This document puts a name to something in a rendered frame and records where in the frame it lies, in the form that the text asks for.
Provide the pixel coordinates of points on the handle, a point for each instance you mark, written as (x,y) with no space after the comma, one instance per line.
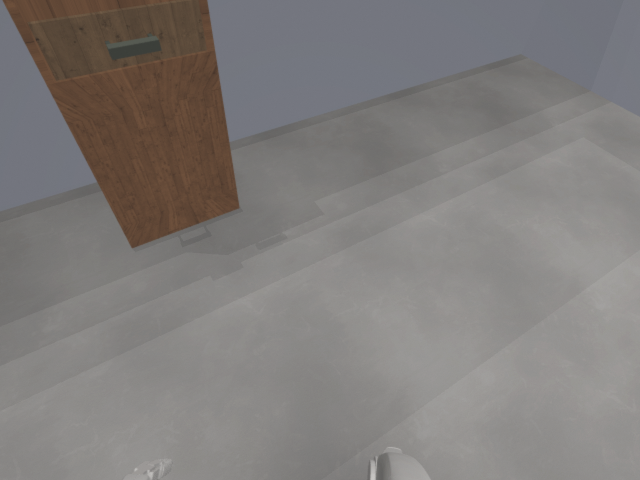
(133,47)

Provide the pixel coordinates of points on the robot left hand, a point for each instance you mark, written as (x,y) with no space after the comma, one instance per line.
(154,470)

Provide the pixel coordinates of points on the right robot thigh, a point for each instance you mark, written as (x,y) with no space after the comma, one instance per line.
(395,466)

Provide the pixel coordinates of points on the cabinet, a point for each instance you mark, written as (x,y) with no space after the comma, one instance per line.
(153,134)

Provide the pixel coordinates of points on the drawer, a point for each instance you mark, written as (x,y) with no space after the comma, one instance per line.
(75,45)

